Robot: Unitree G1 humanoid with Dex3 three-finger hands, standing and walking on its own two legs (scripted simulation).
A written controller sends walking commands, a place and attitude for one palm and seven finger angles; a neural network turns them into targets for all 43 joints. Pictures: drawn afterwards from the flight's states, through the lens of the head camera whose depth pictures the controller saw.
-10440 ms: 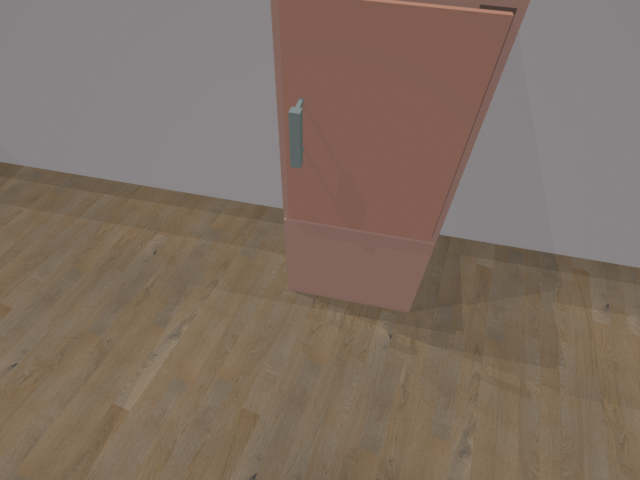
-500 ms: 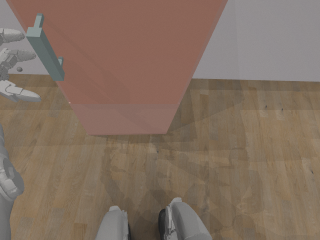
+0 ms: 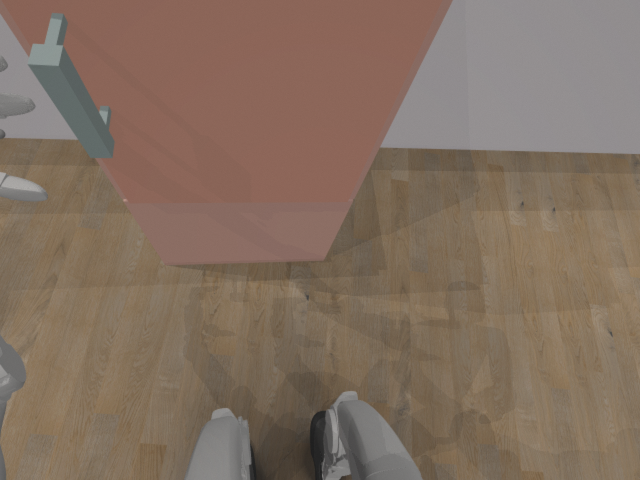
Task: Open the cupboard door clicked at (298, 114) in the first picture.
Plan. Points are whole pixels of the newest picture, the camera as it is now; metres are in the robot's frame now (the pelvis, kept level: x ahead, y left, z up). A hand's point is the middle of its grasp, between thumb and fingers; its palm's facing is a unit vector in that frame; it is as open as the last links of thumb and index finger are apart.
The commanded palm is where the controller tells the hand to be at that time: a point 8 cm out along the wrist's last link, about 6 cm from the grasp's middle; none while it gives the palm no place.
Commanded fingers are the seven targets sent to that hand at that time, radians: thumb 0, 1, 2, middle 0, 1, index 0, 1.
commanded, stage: move the hooked fingers beside the handle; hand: left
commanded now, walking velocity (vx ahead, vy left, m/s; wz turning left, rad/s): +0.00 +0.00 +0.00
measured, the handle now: (81, 92) +0.54 +0.24 +0.06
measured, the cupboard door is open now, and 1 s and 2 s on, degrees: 0 0 0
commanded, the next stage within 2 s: slide the fingers in behind the handle in 0.40 s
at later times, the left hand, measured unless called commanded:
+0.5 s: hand (4, 135) +0.48 +0.30 +0.06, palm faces +0.01 -1.00 +0.00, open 14.0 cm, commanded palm +0.47 +0.33 +0.06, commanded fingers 0.00 -0.50 0.30 -0.30 -1.20 -0.30 -1.20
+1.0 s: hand (49, 130) +0.49 +0.26 +0.06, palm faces +0.01 -1.00 -0.02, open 14.0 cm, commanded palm +0.47 +0.30 +0.06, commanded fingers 0.00 -0.50 0.30 -0.30 -1.20 -0.30 -1.20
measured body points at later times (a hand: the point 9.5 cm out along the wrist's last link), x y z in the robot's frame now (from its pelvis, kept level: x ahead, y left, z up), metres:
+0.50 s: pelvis +0.00 +0.01 +0.00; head +0.16 +0.06 +0.42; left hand +0.48 +0.36 +0.06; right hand +0.02 -0.26 -0.10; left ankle -0.01 +0.09 -0.65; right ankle +0.04 -0.12 -0.65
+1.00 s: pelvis +0.00 +0.00 +0.00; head +0.15 +0.04 +0.42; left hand +0.49 +0.31 +0.06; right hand +0.02 -0.27 -0.10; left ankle -0.01 +0.09 -0.65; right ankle +0.04 -0.12 -0.65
